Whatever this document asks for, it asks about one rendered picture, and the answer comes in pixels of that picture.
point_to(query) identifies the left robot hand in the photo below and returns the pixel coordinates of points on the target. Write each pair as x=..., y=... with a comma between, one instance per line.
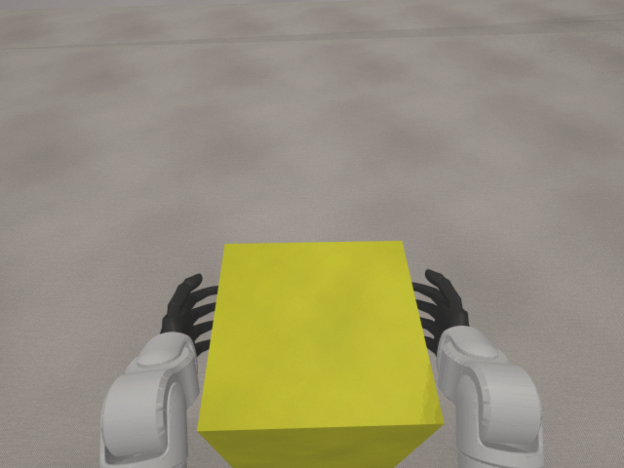
x=181, y=317

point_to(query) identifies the robot left forearm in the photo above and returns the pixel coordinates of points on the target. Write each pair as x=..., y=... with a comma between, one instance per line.
x=143, y=419

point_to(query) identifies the right robot hand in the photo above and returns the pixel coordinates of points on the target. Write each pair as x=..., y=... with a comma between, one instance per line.
x=447, y=313

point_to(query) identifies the robot right forearm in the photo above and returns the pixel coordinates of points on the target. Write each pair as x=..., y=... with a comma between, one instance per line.
x=498, y=407

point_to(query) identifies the carton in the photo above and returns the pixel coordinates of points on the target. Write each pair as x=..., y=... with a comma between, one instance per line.
x=317, y=358

